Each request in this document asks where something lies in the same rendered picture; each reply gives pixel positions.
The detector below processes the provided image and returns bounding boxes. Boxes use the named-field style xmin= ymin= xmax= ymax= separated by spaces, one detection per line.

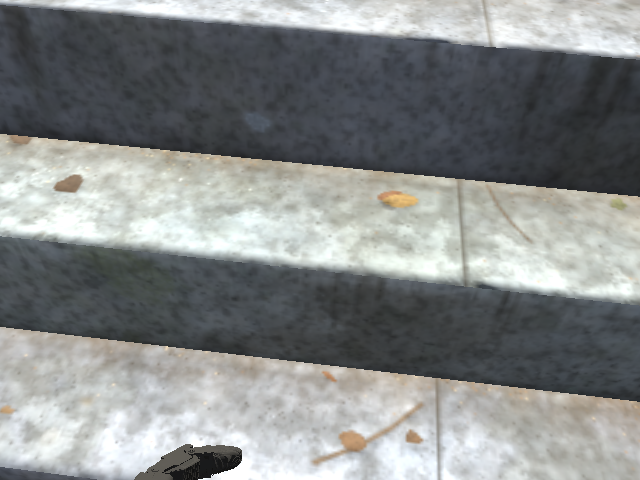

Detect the left robot hand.
xmin=134 ymin=444 xmax=242 ymax=480

